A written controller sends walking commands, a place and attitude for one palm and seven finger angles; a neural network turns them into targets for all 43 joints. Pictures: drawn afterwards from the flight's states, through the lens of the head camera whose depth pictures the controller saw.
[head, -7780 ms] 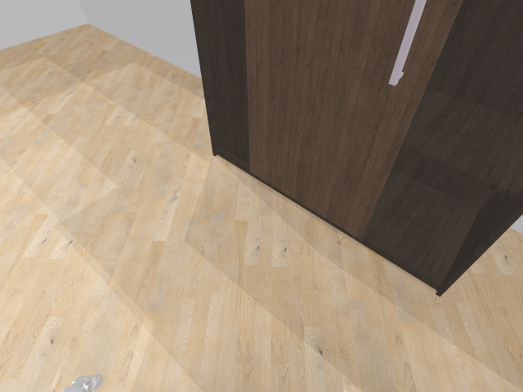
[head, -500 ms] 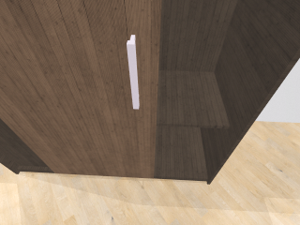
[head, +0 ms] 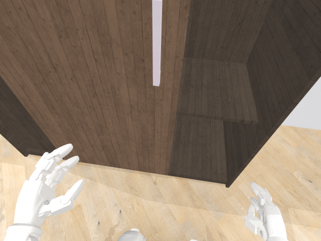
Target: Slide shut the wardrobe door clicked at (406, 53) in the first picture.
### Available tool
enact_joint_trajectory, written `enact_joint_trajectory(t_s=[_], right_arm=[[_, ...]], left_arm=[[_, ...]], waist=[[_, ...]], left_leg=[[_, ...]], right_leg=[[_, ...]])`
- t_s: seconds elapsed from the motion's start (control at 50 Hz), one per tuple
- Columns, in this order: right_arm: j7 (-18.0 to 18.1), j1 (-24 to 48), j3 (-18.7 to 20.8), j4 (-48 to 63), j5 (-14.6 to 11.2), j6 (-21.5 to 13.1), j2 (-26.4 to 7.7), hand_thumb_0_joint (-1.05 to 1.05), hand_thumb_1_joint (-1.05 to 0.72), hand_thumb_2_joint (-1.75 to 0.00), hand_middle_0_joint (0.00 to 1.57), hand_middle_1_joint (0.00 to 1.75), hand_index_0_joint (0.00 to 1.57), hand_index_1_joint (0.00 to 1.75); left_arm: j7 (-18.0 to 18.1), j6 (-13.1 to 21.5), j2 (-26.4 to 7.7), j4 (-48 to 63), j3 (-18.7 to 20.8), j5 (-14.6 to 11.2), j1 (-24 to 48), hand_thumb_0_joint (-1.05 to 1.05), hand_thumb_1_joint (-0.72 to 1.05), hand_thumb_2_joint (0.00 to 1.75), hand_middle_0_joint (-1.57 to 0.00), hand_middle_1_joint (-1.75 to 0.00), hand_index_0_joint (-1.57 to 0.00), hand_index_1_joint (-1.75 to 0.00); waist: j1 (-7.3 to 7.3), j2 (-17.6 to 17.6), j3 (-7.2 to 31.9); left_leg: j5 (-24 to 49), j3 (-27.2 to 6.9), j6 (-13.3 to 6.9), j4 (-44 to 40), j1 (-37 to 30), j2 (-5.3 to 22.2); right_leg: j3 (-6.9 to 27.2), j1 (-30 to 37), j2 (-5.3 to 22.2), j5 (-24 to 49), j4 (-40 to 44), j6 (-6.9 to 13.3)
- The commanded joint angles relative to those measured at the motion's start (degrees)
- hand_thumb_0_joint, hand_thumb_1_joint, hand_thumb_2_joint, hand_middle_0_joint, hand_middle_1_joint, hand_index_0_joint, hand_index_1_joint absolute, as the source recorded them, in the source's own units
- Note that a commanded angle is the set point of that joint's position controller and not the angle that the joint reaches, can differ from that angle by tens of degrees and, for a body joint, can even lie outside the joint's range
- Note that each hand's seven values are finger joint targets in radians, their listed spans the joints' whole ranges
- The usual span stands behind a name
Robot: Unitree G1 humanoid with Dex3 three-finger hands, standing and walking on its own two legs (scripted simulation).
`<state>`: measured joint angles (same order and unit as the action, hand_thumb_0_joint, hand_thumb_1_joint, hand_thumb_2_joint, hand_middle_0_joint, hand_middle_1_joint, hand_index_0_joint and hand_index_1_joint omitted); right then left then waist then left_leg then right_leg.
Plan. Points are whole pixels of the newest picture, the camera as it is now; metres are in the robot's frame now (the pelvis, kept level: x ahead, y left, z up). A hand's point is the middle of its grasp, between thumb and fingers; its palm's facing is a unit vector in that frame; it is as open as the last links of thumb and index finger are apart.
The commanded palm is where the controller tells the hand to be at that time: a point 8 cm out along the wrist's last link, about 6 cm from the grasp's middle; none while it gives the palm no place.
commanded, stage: raise the hand with hooked fingers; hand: left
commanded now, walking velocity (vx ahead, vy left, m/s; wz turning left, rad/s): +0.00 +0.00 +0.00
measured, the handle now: (157, 45) +0.55 +0.07 +0.20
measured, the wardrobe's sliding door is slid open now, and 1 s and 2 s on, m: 0.36 0.36 0.36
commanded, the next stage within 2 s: move the hooked fingers beside the handle in 1.58 s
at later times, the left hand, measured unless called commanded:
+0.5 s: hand (48, 148) +0.26 +0.26 +0.13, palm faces +0.00 -1.00 -0.07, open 12.2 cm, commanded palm +0.23 +0.31 +0.15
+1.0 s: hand (9, 103) +0.29 +0.30 +0.22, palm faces +0.05 -0.99 -0.09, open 14.0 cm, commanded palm +0.26 +0.35 +0.23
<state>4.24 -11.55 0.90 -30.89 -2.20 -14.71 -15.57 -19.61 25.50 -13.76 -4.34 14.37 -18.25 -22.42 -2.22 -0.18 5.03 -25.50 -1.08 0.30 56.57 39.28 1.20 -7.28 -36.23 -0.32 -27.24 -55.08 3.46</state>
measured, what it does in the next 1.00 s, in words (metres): rises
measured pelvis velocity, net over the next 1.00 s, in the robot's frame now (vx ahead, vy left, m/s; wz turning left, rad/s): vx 0.02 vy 0.03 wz -0.01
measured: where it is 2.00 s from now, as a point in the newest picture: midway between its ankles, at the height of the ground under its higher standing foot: outside the picture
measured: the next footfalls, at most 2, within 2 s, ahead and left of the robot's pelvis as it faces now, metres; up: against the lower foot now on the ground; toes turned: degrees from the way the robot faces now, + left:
none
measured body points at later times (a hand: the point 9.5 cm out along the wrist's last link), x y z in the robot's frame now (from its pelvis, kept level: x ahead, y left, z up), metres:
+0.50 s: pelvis +0.02 +0.03 +0.04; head +0.03 +0.02 +0.49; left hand +0.25 +0.31 +0.14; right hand +0.17 -0.23 -0.04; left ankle +0.03 +0.12 -0.68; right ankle +0.01 -0.08 -0.68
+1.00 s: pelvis +0.02 +0.03 +0.06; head +0.00 +0.02 +0.51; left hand +0.28 +0.36 +0.23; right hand +0.20 -0.19 -0.01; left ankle +0.03 +0.12 -0.68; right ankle +0.01 -0.08 -0.68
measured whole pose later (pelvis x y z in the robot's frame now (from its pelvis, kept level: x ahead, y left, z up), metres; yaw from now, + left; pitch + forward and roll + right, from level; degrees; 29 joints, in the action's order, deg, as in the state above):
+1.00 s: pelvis +0.02 +0.03 +0.06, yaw -1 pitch -2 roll -1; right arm 5.9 -12.9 -4.9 -37.0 -3.9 -14.9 -14.2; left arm -25.1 -2.5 -25.3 -6.1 25.9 -20.1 1.7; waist -2.7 -2.9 2.2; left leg -15.5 1.2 -2.2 30.0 13.1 -0.9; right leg -4.8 -10.0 0.5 -15.6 -27.2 0.4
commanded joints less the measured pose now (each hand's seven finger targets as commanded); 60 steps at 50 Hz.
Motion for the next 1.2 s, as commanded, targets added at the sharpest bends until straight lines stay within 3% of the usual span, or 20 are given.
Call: enact_joint_trajectory(t_s=[0.0, 0.08, 0.1, 0.14, 0.16, 0.2, 0.28, 0.36, 0.42, 0.56, 0.62, 0.66, 0.74, 0.92, 0.96, 1.06, 1.12, 1.18], right_arm=[[1.57, 0.12, 1.20, 5.18, -0.75, -3.54, -6.70, 0.00, -0.90, -0.90, 0.20, 0.30, 0.20, 0.30], [1.75, 1.69, 0.76, 5.79, -0.94, -3.65, -5.89, 0.00, -0.90, -0.90, 0.20, 0.30, 0.20, 0.30], [1.62, 2.06, 0.58, 5.84, -0.89, -3.52, -5.93, 0.00, -0.90, -0.90, 0.20, 0.30, 0.20, 0.30], [1.38, 1.99, 0.54, 5.90, -0.69, -3.66, -5.68, 0.00, -0.90, -0.90, 0.20, 0.30, 0.20, 0.30], [1.18, 1.80, 0.43, 6.09, -0.72, -3.91, -5.60, 0.00, -0.90, -0.90, 0.20, 0.30, 0.20, 0.30], [0.89, 1.77, 0.39, 5.76, -0.49, -4.36, -5.83, 0.00, -0.90, -0.90, 0.20, 0.30, 0.20, 0.30], [0.75, 0.51, 0.57, 5.08, -0.81, -5.50, -6.28, 0.00, -0.90, -0.90, 0.20, 0.30, 0.20, 0.30], [1.02, 0.20, 0.61, 4.63, -0.95, -6.47, -6.69, 0.00, -0.90, -0.90, 0.20, 0.30, 0.20, 0.30], [1.38, 0.42, 0.28, 3.82, -0.99, -6.56, -6.90, 0.00, -0.90, -0.90, 0.20, 0.30, 0.20, 0.30], [1.88, 1.77, -0.49, 3.25, -1.32, -6.46, -6.61, 0.00, -0.90, -0.90, 0.20, 0.30, 0.20, 0.30], [1.96, 2.30, -0.94, 3.17, -1.37, -6.13, -6.69, 0.00, -0.90, -0.90, 0.20, 0.30, 0.20, 0.30], [2.06, 2.79, -1.13, 3.05, -1.44, -5.93, -6.59, 0.00, -0.90, -0.90, 0.20, 0.30, 0.20, 0.30], [2.12, 3.43, -1.57, 2.95, -1.51, -4.98, -6.56, 0.00, -0.90, -0.90, 0.20, 0.30, 0.20, 0.30], [2.47, 5.06, -2.43, 2.74, -1.75, -3.58, -6.17, 0.00, -0.90, -0.90, 0.20, 0.30, 0.20, 0.30], [2.59, 5.16, -2.46, 2.55, -1.88, -3.35, -6.31, 0.00, -0.90, -0.90, 0.20, 0.30, 0.20, 0.30], [2.62, 5.94, -2.50, 2.73, -2.34, -2.75, -6.47, 0.00, -0.90, -0.90, 0.20, 0.30, 0.20, 0.30], [2.09, 5.50, -2.28, 2.79, -2.42, -2.44, -6.69, 0.00, -0.90, -0.90, 0.20, 0.30, 0.20, 0.30], [1.71, 5.89, -1.89, 3.29, -2.58, -2.32, -6.90, 0.00, -0.90, -0.90, 0.20, 0.30, 0.20, 0.30]], left_arm=[[-2.97, 0.69, -12.41, 12.52, 2.25, -0.86, 14.70, 0.00, 0.27, 0.63, -0.25, -0.70, -0.25, -0.70], [-3.43, -6.02, -15.26, 10.27, 8.07, -2.73, 9.59, 0.00, 0.18, 0.59, -0.25, -0.76, -0.25, -0.76], [-3.26, -7.64, -15.59, 7.78, 9.31, -3.38, 8.64, 0.00, 0.15, 0.58, -0.25, -0.78, -0.25, -0.78], [-2.45, -8.31, -15.75, 9.54, 10.96, -4.32, 8.49, 0.00, 0.11, 0.56, -0.26, -0.81, -0.26, -0.81], [-2.26, -8.37, -14.36, 10.50, 9.87, -4.52, 8.68, 0.00, 0.08, 0.55, -0.26, -0.82, -0.26, -0.82], [-1.95, -8.32, -15.46, 10.27, 11.08, -4.72, 9.15, 0.00, 0.04, 0.53, -0.26, -0.86, -0.26, -0.86], [-2.50, -8.04, -14.64, 12.37, 9.37, -4.19, 11.17, 0.00, -0.06, 0.49, -0.27, -0.92, -0.27, -0.92], [-2.40, -9.11, -16.36, 15.37, 10.06, -3.73, 13.88, 0.00, -0.15, 0.45, -0.27, -0.98, -0.27, -0.98], [-1.80, -10.36, -17.74, 15.89, 11.22, -3.58, 16.70, 0.00, -0.22, 0.42, -0.28, -1.02, -0.28, -1.02], [-1.94, -14.52, -18.50, 15.68, 11.50, -3.08, 22.10, 0.00, -0.38, 0.35, -0.29, -1.12, -0.29, -1.12], [-2.73, -17.23, -19.85, 13.91, 12.62, -3.25, 24.48, 0.00, -0.45, 0.32, -0.30, -1.17, -0.30, -1.17], [-3.36, -18.70, -20.62, 14.40, 13.02, -3.11, 26.68, 0.00, -0.50, 0.30, -0.30, -1.20, -0.30, -1.20], [-4.22, -21.73, -22.40, 11.85, 14.64, -3.28, 29.87, 0.00, -0.50, 0.30, -0.30, -1.20, -0.30, -1.20], [-5.52, -24.47, -26.51, 11.33, 16.55, -2.94, 39.63, 0.00, -0.50, 0.30, -0.30, -1.20, -0.30, -1.20], [-5.83, -25.43, -27.68, 9.39, 17.66, -3.28, 41.03, 0.00, -0.50, 0.30, -0.30, -1.20, -0.30, -1.20], [-6.38, -27.57, -30.55, 7.55, 18.89, -2.98, 45.58, 0.00, -0.50, 0.30, -0.30, -1.20, -0.30, -1.20], [-7.06, -28.69, -27.59, 3.68, 17.50, -3.28, 40.59, 0.00, -0.50, 0.30, -0.30, -1.20, -0.30, -1.20], [-7.46, -29.17, -28.35, 5.39, 18.26, -3.56, 40.14, 0.00, -0.50, 0.30, -0.30, -1.20, -0.30, -1.20]], waist=[[5.09, -4.65, 5.27], [1.35, -3.43, 8.66], [0.82, -0.81, 7.70], [0.24, -0.05, 8.93], [0.50, 0.00, 8.62], [-0.11, 0.77, 7.52], [1.14, -1.32, 7.60], [1.11, -2.88, 8.93], [1.02, -3.43, 7.05], [0.88, -6.20, 6.00], [0.51, -4.69, 4.69], [0.45, -6.41, 5.34], [0.22, -4.09, 4.13], [0.27, -7.12, 5.45], [0.29, -4.85, 4.81], [0.07, -6.27, 4.96], [-0.19, -3.20, 4.01], [-0.36, -3.18, 5.76]], left_leg=[[6.21, -0.89, -2.48, -9.33, -7.39, -0.86], [9.43, -0.43, -2.17, -12.68, -8.99, -1.08], [10.30, -0.84, -2.02, -13.41, -8.84, -1.06], [12.23, -0.63, -1.88, -14.69, -9.77, -1.02], [12.84, -0.52, -1.97, -15.38, -10.74, -1.03], [14.70, -0.64, -1.89, -16.12, -11.14, -1.05], [15.19, -0.12, -2.09, -18.21, -14.79, -0.93], [16.67, -0.38, -2.12, -20.13, -18.80, -0.80], [18.04, -1.00, -1.99, -21.89, -20.81, -0.58], [19.62, -1.76, -1.68, -25.66, -26.05, -0.26], [21.07, -2.12, -1.53, -27.24, -26.97, -0.22], [22.63, -2.24, -1.38, -27.93, -28.74, -0.08], [21.93, -2.29, -1.42, -29.40, -29.34, -0.26], [22.27, -2.39, -1.35, -31.80, -32.79, -0.55], [21.83, -2.62, -1.43, -32.44, -32.75, -0.50], [20.46, -2.47, -1.62, -33.36, -33.41, -0.77], [21.49, -2.22, -1.64, -33.28, -32.36, -0.86], [22.37, -1.62, -1.84, -32.69, -33.02, -1.01]], right_leg=[[9.90, 3.60, 0.36, 3.49, 16.73, -2.60], [9.53, 10.70, 1.26, 6.15, 19.09, -3.09], [9.18, 11.97, 0.89, 7.17, 19.31, -2.99], [8.48, 13.94, 1.03, 10.32, 19.54, -3.36], [7.81, 13.62, 0.75, 11.72, 19.56, -3.48], [7.68, 15.20, 0.58, 14.65, 19.64, -3.24], [5.99, 14.14, 0.14, 16.13, 20.39, -3.34], [4.76, 15.38, -0.11, 17.71, 20.97, -3.06], [3.93, 16.24, -0.39, 19.13, 21.76, -2.65], [3.13, 18.50, -0.54, 20.34, 24.61, -2.37], [2.90, 20.29, -0.68, 21.94, 26.01, -2.20], [2.90, 20.98, -0.63, 22.90, 26.65, -2.18], [2.90, 21.88, -0.82, 22.82, 28.58, -2.24], [3.32, 24.49, -0.72, 22.65, 31.32, -1.83], [3.20, 24.53, -0.70, 22.63, 31.89, -1.92], [3.67, 24.96, -0.45, 21.34, 33.21, -1.83], [3.37, 25.26, -0.53, 22.75, 33.09, -1.84], [3.67, 25.41, -0.28, 24.14, 32.79, -2.08]])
